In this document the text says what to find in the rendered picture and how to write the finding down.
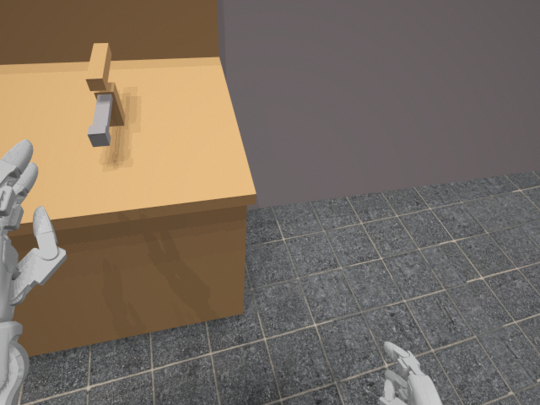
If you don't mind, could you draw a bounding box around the tap lever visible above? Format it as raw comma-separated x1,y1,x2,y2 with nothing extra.
88,94,113,147

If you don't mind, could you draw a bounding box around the counter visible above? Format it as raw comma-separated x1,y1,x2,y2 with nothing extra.
0,0,257,357

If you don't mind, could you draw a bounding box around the robot left forearm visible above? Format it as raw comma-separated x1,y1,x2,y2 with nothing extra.
0,321,30,405

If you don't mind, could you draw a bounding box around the right robot hand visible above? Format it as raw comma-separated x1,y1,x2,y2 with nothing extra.
380,342,443,405

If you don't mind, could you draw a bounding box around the left robot hand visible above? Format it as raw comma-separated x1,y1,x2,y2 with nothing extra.
0,139,67,322

